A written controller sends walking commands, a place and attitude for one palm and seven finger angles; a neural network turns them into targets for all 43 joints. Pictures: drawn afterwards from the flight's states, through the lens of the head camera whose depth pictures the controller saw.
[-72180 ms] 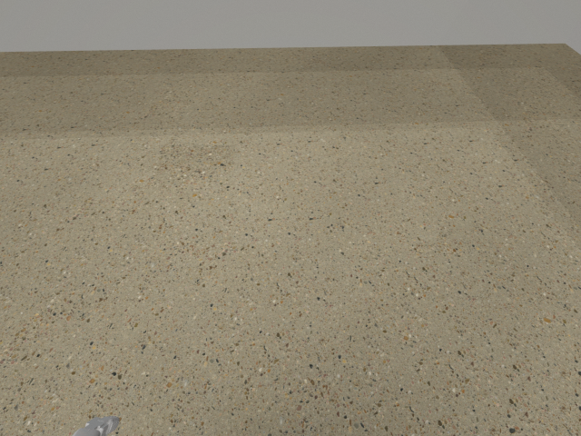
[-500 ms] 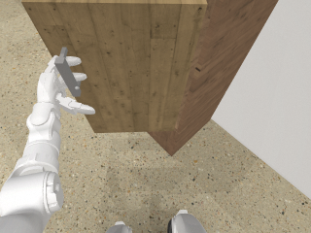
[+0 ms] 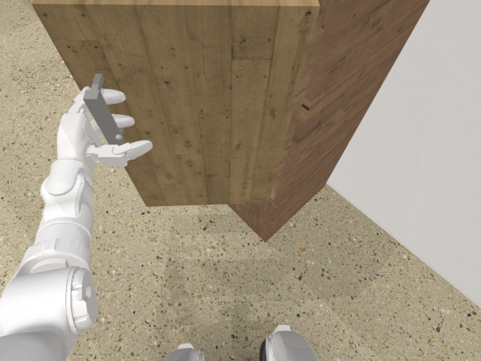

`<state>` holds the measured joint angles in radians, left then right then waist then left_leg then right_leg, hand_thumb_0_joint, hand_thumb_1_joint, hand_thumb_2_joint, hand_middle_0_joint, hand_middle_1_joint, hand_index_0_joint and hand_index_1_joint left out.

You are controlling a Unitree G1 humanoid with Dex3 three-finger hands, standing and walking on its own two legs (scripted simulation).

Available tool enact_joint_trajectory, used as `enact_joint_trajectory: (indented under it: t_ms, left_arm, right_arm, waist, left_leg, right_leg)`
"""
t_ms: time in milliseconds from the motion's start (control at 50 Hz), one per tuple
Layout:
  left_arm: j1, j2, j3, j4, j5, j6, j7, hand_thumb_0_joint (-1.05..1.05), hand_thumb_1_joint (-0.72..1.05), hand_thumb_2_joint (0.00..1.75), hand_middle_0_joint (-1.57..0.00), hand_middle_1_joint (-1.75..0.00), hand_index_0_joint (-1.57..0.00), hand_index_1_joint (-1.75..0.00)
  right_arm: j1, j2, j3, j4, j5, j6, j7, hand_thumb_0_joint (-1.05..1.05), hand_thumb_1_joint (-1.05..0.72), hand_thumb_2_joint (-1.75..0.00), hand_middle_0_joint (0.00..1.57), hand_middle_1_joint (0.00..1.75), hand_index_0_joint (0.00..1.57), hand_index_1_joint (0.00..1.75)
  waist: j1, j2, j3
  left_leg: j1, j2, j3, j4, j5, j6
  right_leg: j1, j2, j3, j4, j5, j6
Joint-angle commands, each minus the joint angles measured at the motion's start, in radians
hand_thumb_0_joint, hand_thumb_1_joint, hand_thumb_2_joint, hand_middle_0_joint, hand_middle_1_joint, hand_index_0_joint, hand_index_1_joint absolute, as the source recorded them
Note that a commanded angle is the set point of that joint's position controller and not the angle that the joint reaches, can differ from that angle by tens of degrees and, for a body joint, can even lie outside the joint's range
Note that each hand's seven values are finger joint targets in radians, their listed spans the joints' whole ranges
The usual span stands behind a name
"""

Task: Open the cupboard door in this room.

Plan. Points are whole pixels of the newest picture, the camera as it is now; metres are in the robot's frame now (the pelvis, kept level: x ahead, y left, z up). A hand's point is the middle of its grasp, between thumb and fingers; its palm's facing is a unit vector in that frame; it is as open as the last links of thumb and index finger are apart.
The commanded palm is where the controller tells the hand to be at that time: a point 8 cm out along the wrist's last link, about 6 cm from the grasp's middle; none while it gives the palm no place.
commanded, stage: close the thumb around the handle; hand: left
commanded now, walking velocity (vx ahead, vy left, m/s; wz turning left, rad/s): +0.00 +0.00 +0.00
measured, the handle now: (108, 114) +0.52 +0.21 +0.08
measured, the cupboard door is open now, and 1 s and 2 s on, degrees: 50 71 92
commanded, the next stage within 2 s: pull the door open along its arc in 0.36 s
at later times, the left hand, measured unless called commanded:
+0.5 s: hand (116, 137) +0.46 +0.18 +0.08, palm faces -0.02 -1.00 -0.01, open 5.6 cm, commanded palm +0.43 +0.24 +0.08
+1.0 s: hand (133, 200) +0.34 +0.14 +0.08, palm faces +0.14 -0.99 +0.07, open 6.0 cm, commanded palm +0.29 +0.21 +0.08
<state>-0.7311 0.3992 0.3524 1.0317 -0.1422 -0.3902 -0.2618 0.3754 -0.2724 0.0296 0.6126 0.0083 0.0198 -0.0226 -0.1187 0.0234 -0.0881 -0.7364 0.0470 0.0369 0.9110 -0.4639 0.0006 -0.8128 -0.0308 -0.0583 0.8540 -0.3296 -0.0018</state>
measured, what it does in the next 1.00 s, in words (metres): stands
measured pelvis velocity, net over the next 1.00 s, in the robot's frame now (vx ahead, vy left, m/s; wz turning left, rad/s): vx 0.02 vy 0.00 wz -0.01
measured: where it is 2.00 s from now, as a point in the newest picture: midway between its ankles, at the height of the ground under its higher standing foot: outside the picture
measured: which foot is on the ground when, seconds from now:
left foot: down 0.00-1.00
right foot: down 0.00-1.00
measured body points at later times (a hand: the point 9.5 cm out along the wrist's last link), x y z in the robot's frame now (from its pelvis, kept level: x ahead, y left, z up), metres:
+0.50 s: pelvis +0.00 +0.00 +0.00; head +0.10 +0.01 +0.44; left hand +0.46 +0.24 +0.08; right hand +0.05 -0.26 -0.12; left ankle -0.02 +0.12 -0.69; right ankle +0.04 -0.12 -0.69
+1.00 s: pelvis +0.02 +0.00 +0.02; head +0.07 -0.01 +0.46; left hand +0.33 +0.19 +0.08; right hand +0.16 -0.24 -0.09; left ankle -0.02 +0.12 -0.69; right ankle +0.04 -0.12 -0.69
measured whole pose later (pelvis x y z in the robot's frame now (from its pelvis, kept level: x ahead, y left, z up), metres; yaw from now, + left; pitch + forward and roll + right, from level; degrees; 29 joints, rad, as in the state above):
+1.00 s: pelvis +0.02 +0.00 +0.02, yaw -1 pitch +11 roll +0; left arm -0.02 0.08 0.12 0.22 -0.18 -0.30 0.03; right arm 0.27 -0.23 0.00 0.53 0.01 -0.01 0.02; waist -0.03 0.03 -0.11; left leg -0.54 0.04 0.07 0.80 -0.45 0.00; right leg -0.64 -0.03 -0.03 0.78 -0.34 0.01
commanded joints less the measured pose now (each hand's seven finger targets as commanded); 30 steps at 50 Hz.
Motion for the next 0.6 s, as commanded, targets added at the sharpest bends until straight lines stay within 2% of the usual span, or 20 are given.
enact_joint_trajectory:
  t_ms: [0, 20, 60, 80, 100, 140, 180, 220, 260, 320, 340, 360, 400, 420, 440, 460, 480, 500, 560, 580]
  left_arm:
    - [-0.424, 0.263, 0.050, -0.222, -0.011, -0.085, 0.006, 0.00, 0.51, 0.73, -0.37, -1.31, -0.37, -1.31]
    - [-0.409, 0.245, 0.041, -0.204, -0.011, -0.082, 0.001, 0.00, 0.56, 0.76, -0.38, -1.31, -0.38, -1.31]
    - [-0.432, 0.232, 0.024, -0.192, -0.009, -0.081, -0.005, 0.00, 0.68, 0.80, -0.38, -1.33, -0.38, -1.33]
    - [-0.414, 0.238, 0.037, -0.170, -0.012, -0.075, -0.004, 0.00, 0.73, 0.83, -0.39, -1.33, -0.39, -1.33]
    - [-0.425, 0.262, 0.052, -0.190, -0.018, -0.082, -0.006, 0.00, 0.79, 0.85, -0.39, -1.34, -0.39, -1.34]
    - [-0.426, 0.257, 0.048, -0.182, -0.015, -0.081, -0.012, 0.00, 0.90, 0.90, -0.40, -1.35, -0.40, -1.35]
    - [-0.415, 0.242, 0.038, -0.200, -0.015, -0.083, -0.014, 0.00, 0.90, 0.90, -0.40, -1.35, -0.40, -1.35]
    - [-0.426, 0.217, 0.017, -0.219, -0.020, -0.087, -0.015, 0.00, 0.90, 0.90, -0.40, -1.35, -0.40, -1.35]
    - [-0.409, 0.247, 0.045, -0.208, -0.023, -0.083, -0.013, 0.00, 0.90, 0.90, -0.40, -1.35, -0.40, -1.35]
    - [-0.427, 0.242, 0.043, -0.192, -0.023, -0.075, -0.007, 0.00, 0.90, 0.90, -0.40, -1.35, -0.40, -1.35]
    - [-0.415, 0.271, 0.065, -0.182, -0.017, -0.074, -0.003, 0.00, 0.90, 0.90, -0.40, -1.35, -0.40, -1.35]
    - [-0.417, 0.255, 0.044, -0.183, -0.012, -0.073, -0.005, 0.00, 0.90, 0.90, -0.40, -1.35, -0.40, -1.35]
    - [-0.404, 0.252, 0.048, -0.204, -0.016, -0.075, -0.007, 0.00, 0.90, 0.90, -0.40, -1.35, -0.40, -1.35]
    - [-0.411, 0.245, 0.036, -0.197, -0.012, -0.074, -0.008, 0.00, 0.90, 0.90, -0.40, -1.35, -0.40, -1.35]
    - [-0.421, 0.241, 0.036, -0.187, -0.012, -0.072, -0.005, 0.00, 0.90, 0.90, -0.40, -1.35, -0.40, -1.35]
    - [-0.407, 0.209, 0.015, -0.188, -0.015, -0.070, -0.007, 0.00, 0.90, 0.90, -0.40, -1.35, -0.40, -1.35]
    - [-0.373, 0.211, 0.024, -0.185, -0.015, -0.068, -0.007, 0.00, 0.90, 0.90, -0.40, -1.35, -0.40, -1.35]
    - [-0.347, 0.217, 0.032, -0.201, -0.021, -0.070, -0.007, 0.00, 0.90, 0.90, -0.40, -1.35, -0.40, -1.35]
    - [-0.261, 0.193, 0.019, -0.255, -0.029, -0.062, -0.011, 0.00, 0.90, 0.90, -0.40, -1.35, -0.40, -1.35]
    - [-0.220, 0.189, 0.021, -0.276, -0.033, -0.057, -0.012, 0.00, 0.90, 0.90, -0.40, -1.35, -0.40, -1.35]
  right_arm:
    - [0.115, -0.164, -0.063, -0.076, -0.003, -0.026, -0.014, 0.00, -0.90, -0.90, 0.20, 0.30, 0.20, 0.30]
    - [0.109, -0.157, -0.062, -0.072, -0.001, -0.026, -0.013, 0.00, -0.90, -0.90, 0.20, 0.30, 0.20, 0.30]
    - [0.109, -0.158, -0.060, -0.066, -0.001, -0.027, -0.013, 0.00, -0.90, -0.90, 0.20, 0.30, 0.20, 0.30]
    - [0.111, -0.161, -0.061, -0.066, -0.002, -0.027, -0.013, 0.00, -0.90, -0.90, 0.20, 0.30, 0.20, 0.30]
    - [0.110, -0.164, -0.060, -0.071, -0.001, -0.027, -0.016, 0.00, -0.90, -0.90, 0.20, 0.30, 0.20, 0.30]
    - [0.105, -0.160, -0.058, -0.069, -0.001, -0.026, -0.017, 0.00, -0.90, -0.90, 0.20, 0.30, 0.20, 0.30]
    - [0.105, -0.158, -0.061, -0.074, -0.002, -0.027, -0.015, 0.00, -0.90, -0.90, 0.20, 0.30, 0.20, 0.30]
    - [0.106, -0.156, -0.061, -0.072, -0.003, -0.028, -0.012, 0.00, -0.90, -0.90, 0.20, 0.30, 0.20, 0.30]
    - [0.108, -0.162, -0.065, -0.069, -0.002, -0.027, -0.013, 0.00, -0.90, -0.90, 0.20, 0.30, 0.20, 0.30]
    - [0.102, -0.160, -0.061, -0.068, -0.001, -0.024, -0.014, 0.00, -0.90, -0.90, 0.20, 0.30, 0.20, 0.30]
    - [0.105, -0.163, -0.061, -0.067, -0.003, -0.023, -0.014, 0.00, -0.90, -0.90, 0.20, 0.30, 0.20, 0.30]
    - [0.102, -0.161, -0.060, -0.071, -0.001, -0.023, -0.014, 0.00, -0.90, -0.90, 0.20, 0.30, 0.20, 0.30]
    - [0.105, -0.162, -0.061, -0.081, -0.003, -0.023, -0.014, 0.00, -0.90, -0.90, 0.20, 0.30, 0.20, 0.30]
    - [0.101, -0.159, -0.060, -0.076, 0.000, -0.023, -0.014, 0.00, -0.90, -0.90, 0.20, 0.30, 0.20, 0.30]
    - [0.103, -0.159, -0.060, -0.074, -0.002, -0.022, -0.013, 0.00, -0.90, -0.90, 0.20, 0.30, 0.20, 0.30]
    - [0.100, -0.157, -0.061, -0.078, -0.002, -0.023, -0.012, 0.00, -0.90, -0.90, 0.20, 0.30, 0.20, 0.30]
    - [0.099, -0.159, -0.062, -0.082, -0.001, -0.024, -0.010, 0.00, -0.90, -0.90, 0.20, 0.30, 0.20, 0.30]
    - [0.098, -0.161, -0.063, -0.092, -0.001, -0.025, -0.009, 0.00, -0.90, -0.90, 0.20, 0.30, 0.20, 0.30]
    - [0.084, -0.156, -0.065, -0.107, 0.003, -0.023, -0.004, 0.00, -0.90, -0.90, 0.20, 0.30, 0.20, 0.30]
    - [0.084, -0.155, -0.068, -0.112, 0.004, -0.022, -0.002, 0.00, -0.90, -0.90, 0.20, 0.30, 0.20, 0.30]
  waist:
    - [0.005, 0.028, -0.432]
    - [0.007, 0.045, -0.430]
    - [-0.004, 0.047, -0.400]
    - [-0.004, 0.006, -0.391]
    - [0.002, 0.015, -0.401]
    - [0.002, 0.038, -0.404]
    - [0.009, 0.045, -0.426]
    - [0.002, 0.056, -0.441]
    - [0.005, 0.022, -0.437]
    - [0.000, 0.043, -0.395]
    - [0.009, 0.032, -0.399]
    - [0.002, 0.034, -0.395]
    - [0.008, 0.032, -0.424]
    - [0.006, 0.051, -0.414]
    - [0.002, 0.031, -0.403]
    - [0.000, 0.026, -0.399]
    - [0.012, 0.038, -0.401]
    - [0.017, 0.025, -0.415]
    - [0.038, 0.034, -0.432]
    - [0.042, 0.011, -0.437]
  left_leg:
    - [0.132, -0.047, -0.033, -0.119, 0.330, 0.019]
    - [0.129, -0.049, -0.027, -0.117, 0.328, 0.017]
    - [0.122, -0.047, -0.029, -0.118, 0.309, 0.017]
    - [0.109, -0.046, -0.029, -0.119, 0.297, 0.018]
    - [0.110, -0.048, -0.032, -0.120, 0.309, 0.020]
    - [0.113, -0.048, -0.028, -0.117, 0.315, 0.017]
    - [0.132, -0.047, -0.031, -0.116, 0.339, 0.015]
    - [0.159, -0.045, -0.038, -0.111, 0.364, 0.014]
    - [0.137, -0.044, -0.035, -0.110, 0.346, 0.015]
    - [0.125, -0.046, -0.034, -0.116, 0.327, 0.015]
    - [0.111, -0.047, -0.033, -0.114, 0.317, 0.016]
    - [0.111, -0.048, -0.034, -0.116, 0.312, 0.016]
    - [0.129, -0.047, -0.035, -0.113, 0.341, 0.017]
    - [0.127, -0.046, -0.036, -0.114, 0.340, 0.014]
    - [0.118, -0.046, -0.036, -0.114, 0.314, 0.014]
    - [0.120, -0.047, -0.035, -0.117, 0.310, 0.015]
    - [0.120, -0.047, -0.033, -0.120, 0.305, 0.013]
    - [0.128, -0.048, -0.035, -0.119, 0.320, 0.016]
    - [0.132, -0.047, -0.025, -0.129, 0.345, 0.013]
    - [0.134, -0.045, -0.023, -0.133, 0.360, 0.014]
  right_leg:
    - [0.347, 0.050, 0.032, -0.058, 0.303, -0.020]
    - [0.348, 0.048, 0.036, -0.060, 0.309, -0.019]
    - [0.322, 0.047, 0.034, -0.063, 0.289, -0.018]
    - [0.327, 0.048, 0.031, -0.067, 0.281, -0.017]
    - [0.340, 0.049, 0.033, -0.063, 0.290, -0.019]
    - [0.336, 0.046, 0.034, -0.061, 0.298, -0.018]
    - [0.338, 0.048, 0.032, -0.056, 0.309, -0.020]
    - [0.321, 0.049, 0.027, -0.053, 0.316, -0.020]
    - [0.337, 0.050, 0.032, -0.057, 0.314, -0.017]
    - [0.313, 0.048, 0.027, -0.059, 0.294, -0.018]
    - [0.326, 0.047, 0.031, -0.058, 0.289, -0.018]
    - [0.322, 0.047, 0.032, -0.060, 0.285, -0.018]
    - [0.333, 0.049, 0.030, -0.053, 0.304, -0.021]
    - [0.321, 0.048, 0.029, -0.053, 0.301, -0.020]
    - [0.313, 0.048, 0.027, -0.056, 0.281, -0.018]
    - [0.313, 0.049, 0.025, -0.059, 0.277, -0.018]
    - [0.316, 0.048, 0.025, -0.061, 0.269, -0.021]
    - [0.327, 0.051, 0.024, -0.058, 0.278, -0.023]
    - [0.360, 0.048, 0.026, -0.059, 0.311, -0.023]
    - [0.378, 0.049, 0.023, -0.060, 0.328, -0.023]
